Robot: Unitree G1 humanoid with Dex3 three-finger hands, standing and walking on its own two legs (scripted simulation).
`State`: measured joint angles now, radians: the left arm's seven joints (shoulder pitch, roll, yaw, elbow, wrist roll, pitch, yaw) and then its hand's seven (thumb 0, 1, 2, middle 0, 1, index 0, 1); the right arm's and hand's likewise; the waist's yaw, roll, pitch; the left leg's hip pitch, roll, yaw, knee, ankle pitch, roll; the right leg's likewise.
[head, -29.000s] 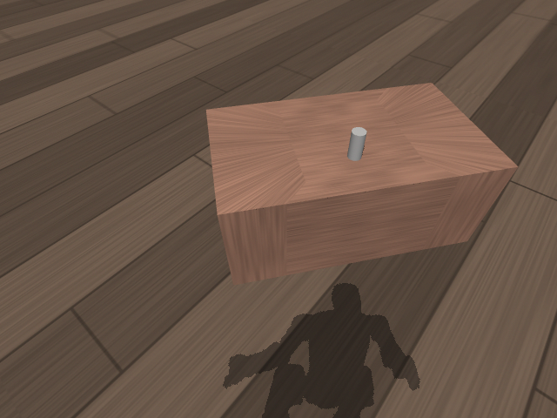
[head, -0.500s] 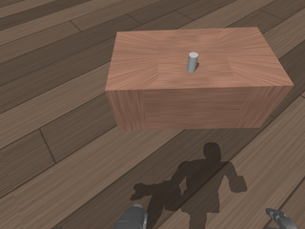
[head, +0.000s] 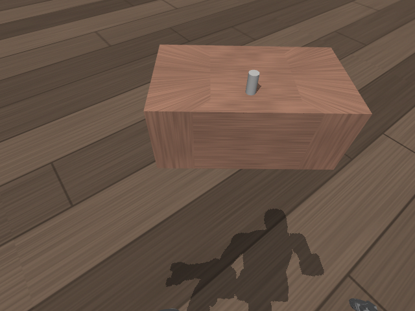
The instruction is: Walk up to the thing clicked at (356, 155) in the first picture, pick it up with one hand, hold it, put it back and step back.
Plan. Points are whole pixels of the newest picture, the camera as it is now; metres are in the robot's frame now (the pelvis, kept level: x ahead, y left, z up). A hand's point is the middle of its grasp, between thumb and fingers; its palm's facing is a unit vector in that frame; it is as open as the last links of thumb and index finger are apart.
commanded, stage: step back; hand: right
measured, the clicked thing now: (252, 82) +1.12 -0.16 -0.25
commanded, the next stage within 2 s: stand in 0.88 s
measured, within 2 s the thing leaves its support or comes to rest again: neither
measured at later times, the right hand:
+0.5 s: hand out of the picture +0.09 -0.24 -0.14, palm faces -0.07 +0.94 -0.33, open 7.4 cm
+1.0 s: hand out of the picture +0.14 -0.23 -0.13, palm faces -0.10 +0.93 -0.35, open 7.4 cm
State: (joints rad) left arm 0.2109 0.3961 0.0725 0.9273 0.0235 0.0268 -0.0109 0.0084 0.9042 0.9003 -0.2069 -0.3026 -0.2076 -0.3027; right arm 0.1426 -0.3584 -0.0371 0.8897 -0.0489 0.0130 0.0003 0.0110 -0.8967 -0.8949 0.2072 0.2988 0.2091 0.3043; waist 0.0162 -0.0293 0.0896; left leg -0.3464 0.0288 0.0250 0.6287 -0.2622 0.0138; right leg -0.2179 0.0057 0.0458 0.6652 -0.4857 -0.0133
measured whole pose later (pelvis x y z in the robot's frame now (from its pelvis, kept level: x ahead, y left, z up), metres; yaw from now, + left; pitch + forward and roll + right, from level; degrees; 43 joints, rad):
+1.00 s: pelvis +0.01 +0.01 +0.02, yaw +4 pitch -2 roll +0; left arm 0.08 0.36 0.02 1.11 0.00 -0.01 0.00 0.01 0.90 0.90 -0.21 -0.30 -0.21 -0.30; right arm 0.06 -0.33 -0.01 1.07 -0.01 -0.02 0.00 0.01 -0.90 -0.90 0.20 0.30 0.20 0.30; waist 0.02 -0.01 0.08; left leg -0.20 -0.01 -0.04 0.45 -0.21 0.00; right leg -0.06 -0.03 -0.03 0.40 -0.30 0.02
